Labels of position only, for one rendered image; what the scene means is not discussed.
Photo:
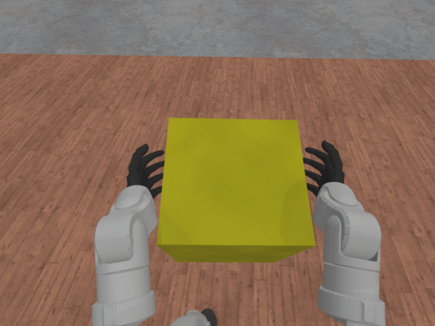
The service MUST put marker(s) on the left robot forearm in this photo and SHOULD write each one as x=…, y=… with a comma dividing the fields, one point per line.
x=124, y=295

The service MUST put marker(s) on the left robot hand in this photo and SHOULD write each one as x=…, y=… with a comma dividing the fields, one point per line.
x=139, y=173

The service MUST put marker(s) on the right robot hand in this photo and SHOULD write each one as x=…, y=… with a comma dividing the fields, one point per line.
x=332, y=171

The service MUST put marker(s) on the right robot forearm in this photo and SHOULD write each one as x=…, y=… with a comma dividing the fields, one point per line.
x=352, y=247

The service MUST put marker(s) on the robot left foot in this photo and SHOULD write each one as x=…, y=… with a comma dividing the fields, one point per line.
x=210, y=316

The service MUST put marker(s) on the carton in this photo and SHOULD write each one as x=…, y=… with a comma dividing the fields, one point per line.
x=234, y=190

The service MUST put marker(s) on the robot left shin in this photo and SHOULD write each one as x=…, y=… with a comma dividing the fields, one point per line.
x=195, y=312

